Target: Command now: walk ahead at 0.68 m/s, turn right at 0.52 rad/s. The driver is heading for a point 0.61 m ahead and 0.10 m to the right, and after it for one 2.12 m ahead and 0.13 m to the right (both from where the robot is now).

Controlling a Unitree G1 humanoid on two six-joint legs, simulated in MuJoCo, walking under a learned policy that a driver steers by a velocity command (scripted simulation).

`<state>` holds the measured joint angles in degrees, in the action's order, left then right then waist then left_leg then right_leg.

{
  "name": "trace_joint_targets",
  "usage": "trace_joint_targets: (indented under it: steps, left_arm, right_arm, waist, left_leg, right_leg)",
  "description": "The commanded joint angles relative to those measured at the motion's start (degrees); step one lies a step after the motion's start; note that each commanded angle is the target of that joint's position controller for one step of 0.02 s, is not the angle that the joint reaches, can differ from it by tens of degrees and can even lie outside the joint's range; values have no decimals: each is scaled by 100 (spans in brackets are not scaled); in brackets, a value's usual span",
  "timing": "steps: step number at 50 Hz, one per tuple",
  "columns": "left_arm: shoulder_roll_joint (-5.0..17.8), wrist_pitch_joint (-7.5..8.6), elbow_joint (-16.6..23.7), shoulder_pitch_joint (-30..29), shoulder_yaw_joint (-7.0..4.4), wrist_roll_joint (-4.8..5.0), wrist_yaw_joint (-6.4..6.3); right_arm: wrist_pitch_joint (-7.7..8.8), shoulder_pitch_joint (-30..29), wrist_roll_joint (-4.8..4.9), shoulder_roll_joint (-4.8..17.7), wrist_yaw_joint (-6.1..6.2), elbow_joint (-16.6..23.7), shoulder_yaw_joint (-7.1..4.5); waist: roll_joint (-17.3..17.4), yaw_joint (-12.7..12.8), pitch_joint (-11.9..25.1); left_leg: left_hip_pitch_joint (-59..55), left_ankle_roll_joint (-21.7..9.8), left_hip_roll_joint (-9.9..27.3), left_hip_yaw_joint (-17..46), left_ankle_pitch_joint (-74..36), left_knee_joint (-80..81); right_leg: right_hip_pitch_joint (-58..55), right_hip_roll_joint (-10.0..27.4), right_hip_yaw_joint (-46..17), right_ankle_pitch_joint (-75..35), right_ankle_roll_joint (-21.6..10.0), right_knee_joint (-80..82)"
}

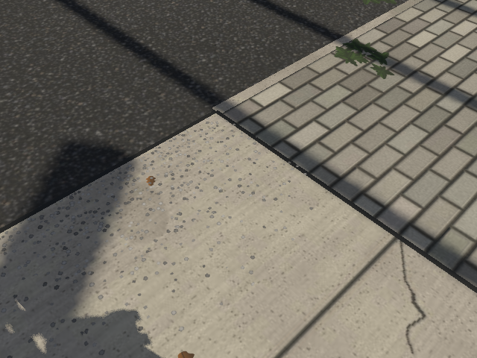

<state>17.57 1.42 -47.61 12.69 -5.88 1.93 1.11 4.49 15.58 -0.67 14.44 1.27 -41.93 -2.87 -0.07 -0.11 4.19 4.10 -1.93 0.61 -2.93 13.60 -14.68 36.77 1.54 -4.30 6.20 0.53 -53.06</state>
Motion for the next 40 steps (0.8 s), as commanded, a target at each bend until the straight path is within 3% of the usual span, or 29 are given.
trace_joint_targets:
  steps: [1,5,10,12,13,14,15,16,17,18,19,20,21,22,24,26,27,28,31,33,34,35,36,37,38,39,40]
  left_arm:
    - [297,154,577,-778,-30,-4,44]
    - [100,159,744,-952,96,4,161]
    - [-4,175,1046,-1229,244,55,333]
    - [232,154,1062,-866,160,88,315]
    - [454,120,997,-324,49,136,277]
    - [827,82,820,655,-133,163,245]
    - [1278,1,418,1983,-391,130,152]
    - [1752,10,176,1965,-405,107,58]
    - [1487,154,431,2188,-266,35,90]
    - [962,264,383,2146,-148,-48,134]
    - [926,344,346,1847,-100,-82,134]
    - [686,406,378,1301,-8,-162,136]
    - [346,453,459,819,107,-308,141]
    - [114,493,507,530,185,-380,147]
    - [58,585,425,349,212,-288,148]
    - [116,653,358,403,191,-290,88]
    - [88,650,352,359,208,-322,34]
    - [163,688,344,462,195,-342,-18]
    - [193,688,270,704,241,-360,-233]
    - [512,598,300,705,193,-363,-451]
    - [654,526,310,787,158,-331,-566]
    - [802,443,350,786,118,-283,-667]
    - [919,371,452,564,65,-228,-745]
    - [958,351,641,59,23,-223,-740]
    - [843,377,807,-782,-2,-47,-593]
    - [-402,538,1210,-1118,307,-196,-255]
    - [-806,629,1306,505,493,-166,-125]
  right_arm:
    - [140,201,-9,950,1,119,-310]
    - [157,255,-9,947,-51,-27,-328]
    - [51,215,74,1113,-114,-172,-393]
    - [-44,46,93,1357,-111,-119,-444]
    - [-109,-14,117,1504,-87,-105,-466]
    - [-151,-126,160,1639,-81,-79,-482]
    - [-53,-10,130,1464,-55,-115,-377]
    - [85,774,-79,148,-144,-30,-3]
    - [374,763,216,302,-152,52,92]
    - [477,-301,564,980,-116,187,-84]
    - [532,-649,607,805,-80,349,-30]
    - [511,-715,448,697,-46,286,1]
    - [394,-342,399,694,-80,183,-41]
    - [236,1,435,697,-137,41,-71]
    - [-46,174,436,562,-159,-100,-96]
    - [-166,-126,376,489,-184,-37,-81]
    - [-174,-261,362,482,-201,-15,-91]
    - [-133,-450,354,407,-230,82,-68]
    - [40,-941,300,315,-363,224,-55]
    - [144,-880,206,311,-510,273,-87]
    - [177,-749,192,344,-578,266,-127]
    - [161,-457,231,423,-632,234,-187]
    - [64,199,264,637,-644,124,-300]
    - [-93,1494,272,1146,-581,-174,-523]
    - [-237,2875,250,1253,-421,-572,-570]
    - [-193,2605,-114,980,-312,-688,-362]
    - [-14,1556,-396,1025,-315,-207,-201]
  waist:
    - [656,-304,-758]
    - [479,-351,-1063]
    - [354,-296,-1376]
    - [599,7,-1047]
    - [842,358,-679]
    - [938,946,-106]
    - [561,1585,555]
    - [-1744,661,581]
    - [-1553,757,2168]
    - [-541,1168,1316]
    - [-357,967,528]
    - [123,667,155]
    - [42,283,-41]
    - [-236,79,-276]
    - [-314,-112,-684]
    - [-172,-56,-981]
    - [-141,-38,-1069]
    - [-296,11,-1132]
    - [-3,156,-1248]
    - [-75,44,-1092]
    - [-176,0,-832]
    - [-402,-149,-526]
    - [-719,-525,-207]
    - [-778,-1227,202]
    - [310,-2026,184]
    - [2367,-1415,-298]
    - [1785,-129,942]
  left_leg:
    - [-940,-622,1866,886,860,954]
    - [-739,-522,1777,-44,222,1058]
    - [-928,-362,1706,-970,-877,1004]
    - [-885,-310,1639,-1252,-3942,300]
    - [-900,-272,1635,-1340,-5736,-542]
    - [-534,-201,1562,-1410,-6773,-1954]
    - [853,-1,1375,-1263,-5820,-3746]
    - [3333,314,390,-913,1258,-6291]
    - [3928,172,-142,689,1854,-7400]
    - [4447,-64,143,916,1202,-7510]
    - [4630,-208,392,895,839,-7265]
    - [4300,-262,688,965,483,-6933]
    - [3876,-316,900,1107,40,-6717]
    - [3600,-326,1013,1186,-228,-6648]
    - [3751,-280,1038,1260,-524,-6331]
    - [3944,-218,881,1168,-1172,-5766]
    - [4009,-210,690,1011,-1612,-5397]
    - [3887,-169,603,814,-2003,-4847]
    - [3594,-188,193,35,-2888,-3460]
    - [3068,-213,-238,-603,-3231,-2593]
    - [2629,-165,-511,-921,-3384,-2353]
    - [2052,-117,-733,-1101,-3369,-2242]
    - [1223,-137,-917,-1129,-2974,-2336]
    - [-157,-351,-865,-778,-2692,-2527]
    - [-1193,-957,-64,229,-3743,-1497]
    - [-1658,-1171,-2,1007,-5670,-1954]
    - [-1819,-2049,985,2961,-6054,-2094]
  right_leg:
    - [1989,366,-223,-294,48,-286]
    - [1902,597,204,-639,-60,-146]
    - [1330,664,743,-403,-538,600]
    - [202,174,1323,188,-824,634]
    - [-570,-194,1580,633,-959,466]
    - [-2018,-552,1728,829,-1147,543]
    - [-4466,-613,1117,474,-1380,1072]
    - [-5997,688,-1658,2352,-1896,1850]
    - [-6613,1709,-4614,4469,-2467,3485]
    - [-6104,1804,-4341,4077,-1931,3991]
    - [-5115,1785,-3710,3477,-1762,3913]
    - [-4089,1677,-3004,2877,-1597,3838]
    - [-3253,1515,-2359,2561,-1467,3791]
    - [-2654,1384,-1816,2216,-1335,3908]
    - [-2197,1148,-684,1370,-1024,4173]
    - [-2031,801,357,100,-581,4414]
    - [-2077,518,869,-472,-366,4498]
    - [-2007,464,1136,-1034,-263,4632]
    - [-2461,253,1696,-2626,191,4690]
    - [-2962,311,1890,-4657,490,4095]
    - [-3262,380,1956,-5666,574,3513]
    - [-3442,458,1986,-6413,625,2845]
    - [-3345,573,1903,-7088,644,2033]
    - [-2738,627,1761,-7104,631,607]
    - [-1856,98,1790,-3440,712,-2438]
    - [85,-1136,1175,3546,680,-5049]
    - [654,-939,-269,3487,508,-5889]
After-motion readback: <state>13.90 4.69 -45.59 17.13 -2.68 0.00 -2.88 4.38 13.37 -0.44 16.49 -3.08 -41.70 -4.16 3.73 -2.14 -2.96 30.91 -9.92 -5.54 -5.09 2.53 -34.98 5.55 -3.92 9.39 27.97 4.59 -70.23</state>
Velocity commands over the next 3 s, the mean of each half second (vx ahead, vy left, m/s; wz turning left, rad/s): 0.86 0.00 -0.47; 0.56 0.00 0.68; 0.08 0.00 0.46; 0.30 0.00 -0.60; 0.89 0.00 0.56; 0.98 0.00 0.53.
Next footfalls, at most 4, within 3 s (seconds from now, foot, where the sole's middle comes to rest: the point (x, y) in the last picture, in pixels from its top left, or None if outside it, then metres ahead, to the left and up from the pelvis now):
0.30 right None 0.33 -0.26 -0.79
0.76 left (326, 288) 0.78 -0.27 -0.79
1.14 right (379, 254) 0.92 -0.47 -0.79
1.46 left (325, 295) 0.76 -0.26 -0.79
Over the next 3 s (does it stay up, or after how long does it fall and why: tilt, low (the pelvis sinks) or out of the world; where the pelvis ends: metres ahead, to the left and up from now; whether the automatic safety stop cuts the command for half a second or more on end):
stays up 1.67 -0.32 -0.01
